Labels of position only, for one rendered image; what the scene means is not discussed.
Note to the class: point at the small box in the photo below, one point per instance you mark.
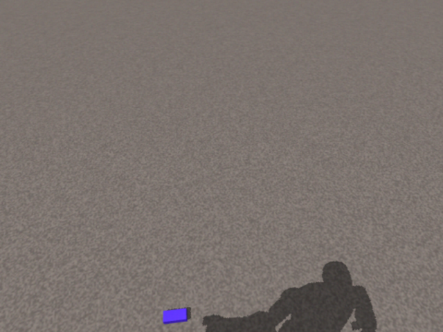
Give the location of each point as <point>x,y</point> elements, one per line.
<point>174,316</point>

